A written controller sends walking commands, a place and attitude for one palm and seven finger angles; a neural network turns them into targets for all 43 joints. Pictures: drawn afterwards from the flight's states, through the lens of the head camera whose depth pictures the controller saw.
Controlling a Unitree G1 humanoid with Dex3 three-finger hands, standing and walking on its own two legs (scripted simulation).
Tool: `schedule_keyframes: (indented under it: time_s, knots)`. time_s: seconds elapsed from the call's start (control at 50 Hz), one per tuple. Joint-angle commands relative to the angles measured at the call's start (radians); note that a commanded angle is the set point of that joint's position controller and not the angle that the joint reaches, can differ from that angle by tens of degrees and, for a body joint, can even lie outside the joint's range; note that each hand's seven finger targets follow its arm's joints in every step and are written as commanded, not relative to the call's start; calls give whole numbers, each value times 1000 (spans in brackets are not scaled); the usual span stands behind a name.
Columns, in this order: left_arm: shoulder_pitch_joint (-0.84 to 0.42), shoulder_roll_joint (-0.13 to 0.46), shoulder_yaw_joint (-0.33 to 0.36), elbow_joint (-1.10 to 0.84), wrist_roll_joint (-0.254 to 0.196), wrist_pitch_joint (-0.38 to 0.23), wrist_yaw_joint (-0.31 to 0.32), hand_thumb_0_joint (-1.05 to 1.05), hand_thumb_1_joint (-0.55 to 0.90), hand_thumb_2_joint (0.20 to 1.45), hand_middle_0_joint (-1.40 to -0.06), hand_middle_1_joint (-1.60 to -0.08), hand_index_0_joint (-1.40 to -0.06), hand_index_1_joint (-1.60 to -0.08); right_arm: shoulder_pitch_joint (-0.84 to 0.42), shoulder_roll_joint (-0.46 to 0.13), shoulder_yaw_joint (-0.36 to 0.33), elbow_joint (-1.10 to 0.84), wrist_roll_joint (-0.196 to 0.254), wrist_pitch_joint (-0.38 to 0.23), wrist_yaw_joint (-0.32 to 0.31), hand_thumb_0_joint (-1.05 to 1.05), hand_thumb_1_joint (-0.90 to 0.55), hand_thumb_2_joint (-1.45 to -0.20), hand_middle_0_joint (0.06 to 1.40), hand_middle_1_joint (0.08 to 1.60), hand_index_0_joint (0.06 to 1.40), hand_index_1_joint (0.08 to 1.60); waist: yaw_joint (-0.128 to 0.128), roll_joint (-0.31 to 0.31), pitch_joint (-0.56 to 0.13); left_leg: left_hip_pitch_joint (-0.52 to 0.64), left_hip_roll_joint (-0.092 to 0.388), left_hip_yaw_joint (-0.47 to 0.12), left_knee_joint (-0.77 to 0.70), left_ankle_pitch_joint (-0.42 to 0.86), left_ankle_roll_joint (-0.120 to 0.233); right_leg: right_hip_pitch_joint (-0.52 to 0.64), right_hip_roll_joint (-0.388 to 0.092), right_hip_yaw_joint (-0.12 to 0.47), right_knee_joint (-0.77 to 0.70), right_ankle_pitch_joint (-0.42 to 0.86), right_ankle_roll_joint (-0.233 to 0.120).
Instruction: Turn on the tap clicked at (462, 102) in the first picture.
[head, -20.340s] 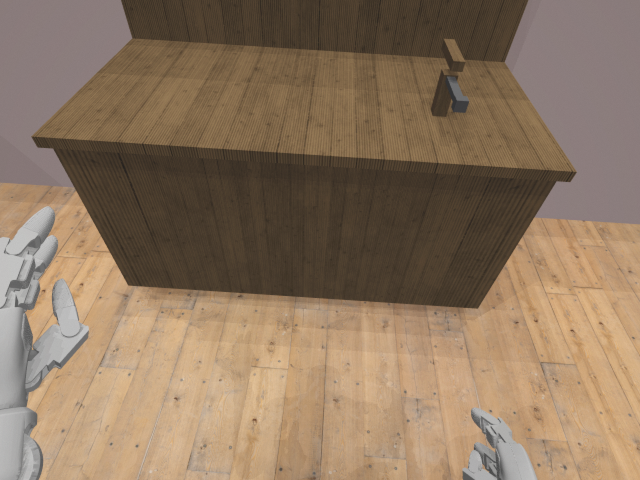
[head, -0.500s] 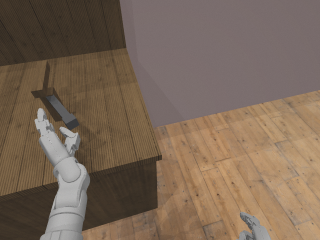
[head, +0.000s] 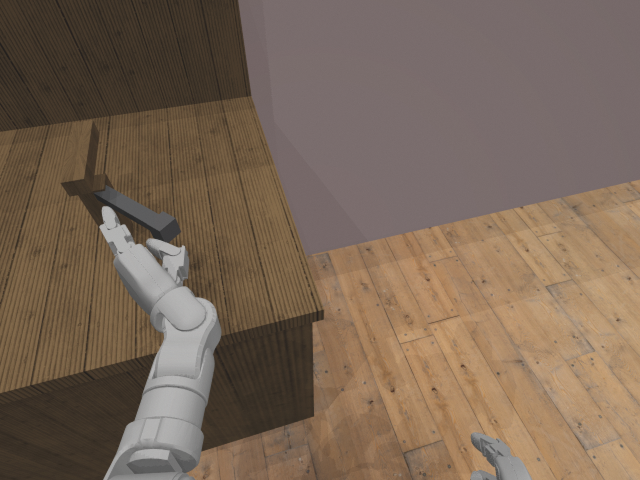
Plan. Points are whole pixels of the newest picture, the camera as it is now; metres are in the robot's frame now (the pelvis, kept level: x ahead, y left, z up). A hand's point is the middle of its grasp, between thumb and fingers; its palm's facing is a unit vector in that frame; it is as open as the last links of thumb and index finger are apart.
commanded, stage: push the lever round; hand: left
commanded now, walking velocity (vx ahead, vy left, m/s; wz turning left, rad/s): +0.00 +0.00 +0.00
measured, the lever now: (164, 228) +0.41 +0.24 +0.08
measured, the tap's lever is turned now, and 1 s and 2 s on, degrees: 41 66 75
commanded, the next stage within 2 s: lift the hand up off the lever in 1.10 s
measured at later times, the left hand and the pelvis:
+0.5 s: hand (206, 234) +0.41 +0.18 +0.07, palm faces +0.81 -0.58 -0.10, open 7.5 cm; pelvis +0.00 -0.01 -0.01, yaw +0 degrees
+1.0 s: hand (217, 219) +0.44 +0.18 +0.07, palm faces +0.83 -0.55 -0.11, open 7.9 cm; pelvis +0.00 -0.02 -0.01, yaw +0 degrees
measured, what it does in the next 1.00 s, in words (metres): stands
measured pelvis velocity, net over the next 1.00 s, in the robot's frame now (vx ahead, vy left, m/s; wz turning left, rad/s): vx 0.00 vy -0.02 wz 0.00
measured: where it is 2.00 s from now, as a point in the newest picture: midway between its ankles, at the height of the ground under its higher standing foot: outside the picture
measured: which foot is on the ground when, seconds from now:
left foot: down 0.00-1.00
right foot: down 0.00-1.00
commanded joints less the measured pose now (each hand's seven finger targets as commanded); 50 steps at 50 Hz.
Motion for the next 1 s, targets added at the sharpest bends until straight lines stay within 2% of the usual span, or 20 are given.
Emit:
schedule_keyframes:
  time_s: [0.0, 0.04, 0.1, 0.14, 0.22, 0.24, 0.28, 0.34, 0.36, 0.46, 0.52, 0.6, 0.64, 0.68, 0.74, 0.8, 0.84, 0.9, 0.94, 0.98]
  knots:
    - [-411, 72, -28, -181, 43, -54, 27, 0, 900, 900, -150, -150, -150, -150, -74, -117, -44, -122, -6, -31, -5, 0, -900, -900, 200, 300, 200, 300, -24, -28, -289, 119, -17, 12, -80, 254, 13, 117, 5, 32, -97, 250, -20]
    - [-412, 104, 15, -149, 48, -49, 45, 0, 900, 900, -150, -150, -150, -150, -67, -123, -48, -112, -12, -26, -4, 0, -900, -900, 200, 300, 200, 300, -23, -59, -296, 108, -17, 11, -77, 256, 13, 123, 7, 31, -98, 254, -18]
    - [-448, 61, -18, -162, 56, -49, 58, 0, 900, 900, -150, -150, -150, -150, -66, -114, -49, -122, -14, -19, 6, 0, -900, -900, 200, 300, 200, 300, -21, -27, -327, 118, -17, 18, -66, 287, 12, 127, 5, 30, -84, 284, -21]
    - [-433, 82, 12, -127, 62, -40, 72, 0, 900, 900, -150, -150, -150, -150, -60, -118, -52, -110, -20, -17, 9, 0, -900, -900, 200, 300, 200, 300, -21, -31, -319, 107, -16, 16, -63, 278, 9, 117, 8, 27, -85, 271, -20]
    - [-522, 42, -19, -103, 67, -37, 87, 0, 900, 900, -150, -150, -150, -150, -57, -114, -48, -109, -22, -17, 18, 0, -900, -900, 200, 300, 200, 300, -37, -39, -307, 97, -17, 18, -59, 259, 14, 98, 6, 26, -86, 258, -19]
    - [-495, 83, 28, -85, 71, -34, 96, 0, 900, 900, -150, -150, -150, -150, -54, -119, -54, -101, -23, -16, 16, 0, -900, -900, 200, 300, 200, 300, -28, -48, -312, 90, -14, 13, -64, 252, 11, 102, 10, 24, -87, 240, -20]
    - [-557, 24, -30, -91, 76, -35, 100, 0, 900, 900, -150, -150, -150, -150, -57, -111, -50, -103, -23, -17, 23, 0, -900, -900, 200, 300, 200, 300, -42, -12, -312, 101, -15, 14, -59, 253, 10, 79, 7, 22, -80, 236, -22]
    - [-564, 57, 18, -27, 81, -27, 118, 0, 900, 900, -150, -150, -150, -150, -47, -119, -53, -86, -31, -21, 24, 0, -900, -900, 200, 300, 200, 300, -45, -52, -310, 77, -17, 12, -56, 227, 12, 70, 11, 21, -87, 211, -18]
    - [-605, 34, -3, -27, 82, -28, 120, 0, 900, 900, -150, -150, -150, -150, -42, -115, -49, -88, -30, -19, 26, 0, -900, -900, 200, 300, 200, 300, -55, -45, -312, 82, -18, 15, -56, 232, 14, 68, 7, 22, -85, 219, -17]
    - [-642, 32, 16, 18, 95, -23, 142, 0, 900, 900, -150, -150, -150, -150, -19, -113, -52, -77, -41, -23, 39, 0, -900, -900, 200, 300, 200, 300, -54, -22, -339, 77, -20, 17, -43, 250, 12, 62, 9, 19, -71, 241, -18]
    - [-657, 53, 48, 20, 94, -27, 154, 0, 900, 900, -150, -150, -150, -150, -6, -113, -58, -79, -45, -25, 45, 0, -900, -900, 200, 300, 200, 300, -49, -44, -379, 69, -20, 22, -30, 269, 15, 82, 8, 21, -65, 278, -15]
    - [-676, 86, 86, 73, 100, -25, 160, 0, 900, 900, -150, -150, -150, -150, 10, -116, -57, -71, -47, -23, 49, 0, -900, -900, 200, 300, 200, 300, -58, -82, -353, 36, -23, 25, -31, 240, 22, 83, 5, 26, -78, 269, -8]
    - [-691, 95, 91, 76, 111, -29, 162, 0, 900, 900, -150, -150, -150, -150, 17, -118, -60, -62, -50, -23, 49, 0, -900, -900, 200, 300, 200, 300, -59, -46, -349, 38, -22, 23, -33, 233, 19, 69, 8, 28, -77, 255, -10]
    - [-709, 88, 87, 101, 113, -33, 162, 0, 900, 900, -150, -150, -150, -150, 28, -116, -58, -65, -50, -24, 53, 0, -900, -900, 200, 300, 200, 300, -66, -54, -343, 32, -25, 26, -34, 227, 23, 67, 7, 27, -78, 254, -9]
    - [-702, 144, 139, 98, 117, -44, 166, 0, 900, 900, -150, -150, -150, -150, 43, -123, -66, -61, -53, -22, 50, 0, -900, -900, 200, 300, 200, 300, -57, -56, -379, 30, -25, 30, -27, 249, 25, 97, 7, 34, -75, 299, -7]
    - [-721, 114, 108, 105, 117, -48, 160, 0, 900, 900, -150, -150, -150, -150, 51, -118, -64, -66, -52, -19, 56, 0, -900, -900, 200, 300, 200, 300, -69, -51, -375, 30, -26, 33, -25, 250, 27, 92, 5, 33, -73, 310, -4]
    - [-704, 136, 136, 133, 117, -46, 161, 0, 900, 900, -150, -150, -150, -150, 58, -124, -67, -60, -53, -19, 54, 0, -900, -900, 200, 300, 200, 300, -68, -69, -355, 16, -25, 30, -29, 234, 28, 88, 9, 31, -77, 291, -4]
    - [-777, 132, 121, 148, 116, -56, 160, 0, 900, 900, -150, -150, -150, -150, 64, -124, -65, -56, -51, -21, 54, 0, -900, -900, 200, 300, 200, 300, -91, -74, -349, 12, -28, 35, -26, 214, 34, 75, 4, 38, -86, 282, 2]
    - [-767, 169, 158, 147, 120, -64, 165, 0, 900, 900, -150, -150, -150, -150, 72, -129, -70, -51, -55, -19, 53, 0, -900, -900, 200, 300, 200, 300, -79, -54, -370, 15, -27, 33, -28, 222, 31, 83, 8, 38, -79, 285, -1]
    - [-778, 156, 145, 188, 121, -60, 161, 0, 900, 900, -150, -150, -150, -150, 77, -126, -65, -53, -54, -17, 56, 0, -900, -900, 200, 300, 200, 300, -89, -61, -354, -1, -30, 36, -29, 212, 33, 78, 4, 39, -82, 282, 2]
